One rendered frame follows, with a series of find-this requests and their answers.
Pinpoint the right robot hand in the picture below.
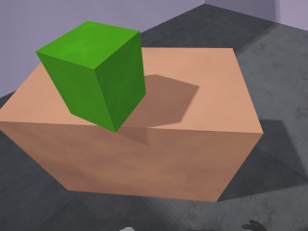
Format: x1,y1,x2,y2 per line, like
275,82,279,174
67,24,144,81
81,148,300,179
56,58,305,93
242,219,268,231

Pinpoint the carton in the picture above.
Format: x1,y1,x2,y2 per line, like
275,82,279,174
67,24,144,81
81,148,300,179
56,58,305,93
36,21,146,133

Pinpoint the pedestal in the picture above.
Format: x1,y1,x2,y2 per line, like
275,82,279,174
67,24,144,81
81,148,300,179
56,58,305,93
0,47,264,202

